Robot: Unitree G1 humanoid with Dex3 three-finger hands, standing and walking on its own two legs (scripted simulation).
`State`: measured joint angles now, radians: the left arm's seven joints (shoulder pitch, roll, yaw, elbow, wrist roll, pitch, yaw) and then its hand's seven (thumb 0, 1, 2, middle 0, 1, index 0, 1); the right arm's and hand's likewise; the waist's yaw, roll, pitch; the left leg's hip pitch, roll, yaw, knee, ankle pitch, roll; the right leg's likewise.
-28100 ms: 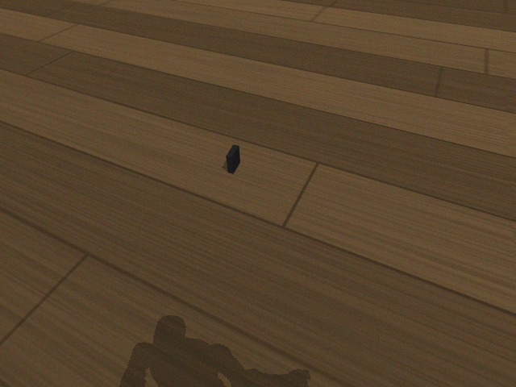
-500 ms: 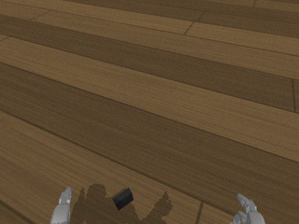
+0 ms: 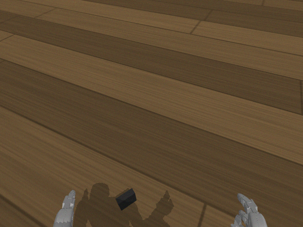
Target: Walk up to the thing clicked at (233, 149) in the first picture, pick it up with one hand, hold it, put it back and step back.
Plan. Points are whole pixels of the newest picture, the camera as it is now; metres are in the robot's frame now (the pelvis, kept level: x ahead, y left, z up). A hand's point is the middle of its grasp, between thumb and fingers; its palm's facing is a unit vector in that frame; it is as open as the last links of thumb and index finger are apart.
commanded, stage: home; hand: left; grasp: from the side
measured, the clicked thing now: (126, 199) +0.42 +0.18 -0.66
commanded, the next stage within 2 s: stand in 1.22 s
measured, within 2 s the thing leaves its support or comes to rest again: neither
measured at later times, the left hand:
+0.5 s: hand out of the picture +0.16 +0.17 -0.06, palm faces +0.10 -0.95 -0.29, open 17.4 cm
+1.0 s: hand out of the picture +0.16 +0.18 -0.06, palm faces +0.10 -0.95 -0.29, open 17.4 cm
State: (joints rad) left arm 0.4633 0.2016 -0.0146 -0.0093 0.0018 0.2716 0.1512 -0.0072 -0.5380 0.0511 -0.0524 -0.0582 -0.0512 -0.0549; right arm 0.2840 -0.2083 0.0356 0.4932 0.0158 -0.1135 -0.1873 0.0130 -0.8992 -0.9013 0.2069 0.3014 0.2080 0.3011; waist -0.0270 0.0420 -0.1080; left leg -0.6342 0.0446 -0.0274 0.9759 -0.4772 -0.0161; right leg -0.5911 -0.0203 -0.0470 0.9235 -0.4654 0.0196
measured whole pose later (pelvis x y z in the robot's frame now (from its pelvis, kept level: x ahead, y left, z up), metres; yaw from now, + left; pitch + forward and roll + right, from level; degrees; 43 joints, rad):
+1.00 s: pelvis +0.00 +0.00 +0.00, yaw +0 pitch +7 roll -2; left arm 0.45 0.19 -0.01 0.03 0.00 0.25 0.14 -0.01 -0.53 0.05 -0.05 -0.06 -0.05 -0.06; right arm 0.27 -0.21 0.03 0.52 0.01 -0.14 -0.18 0.01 -0.90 -0.90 0.21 0.30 0.21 0.30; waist -0.02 0.04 -0.09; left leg -0.61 0.04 -0.02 0.95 -0.46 -0.02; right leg -0.58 -0.02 -0.04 0.91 -0.45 0.02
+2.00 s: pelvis -0.01 +0.01 +0.03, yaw +0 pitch -1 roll +0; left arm 0.24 0.33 0.02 0.80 0.05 0.01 0.03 0.01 0.87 0.89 -0.20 -0.30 -0.20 -0.30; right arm 0.20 -0.32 -0.04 0.90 -0.05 -0.01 -0.01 0.01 -0.90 -0.90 0.20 0.30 0.21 0.30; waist 0.01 -0.01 0.03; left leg -0.33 0.00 0.00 0.70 -0.35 0.01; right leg -0.31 -0.06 -0.03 0.69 -0.36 0.03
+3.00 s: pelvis -0.01 +0.00 +0.06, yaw +0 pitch -3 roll +0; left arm 0.13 0.31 0.00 1.16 0.02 -0.01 0.01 0.01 0.91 0.90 -0.20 -0.30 -0.20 -0.30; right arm 0.13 -0.33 -0.01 1.15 -0.01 0.00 -0.01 0.01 -0.91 -0.90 0.20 0.30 0.21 0.30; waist 0.00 0.01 0.07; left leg -0.12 0.00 0.01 0.35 -0.17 -0.01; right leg -0.12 -0.05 -0.03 0.36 -0.19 0.03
